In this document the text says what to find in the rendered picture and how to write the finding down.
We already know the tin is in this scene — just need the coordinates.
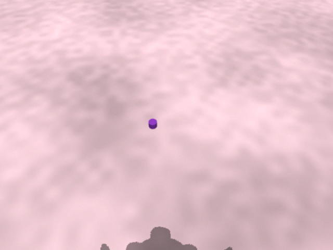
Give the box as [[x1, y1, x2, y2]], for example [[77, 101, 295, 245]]
[[148, 119, 157, 129]]

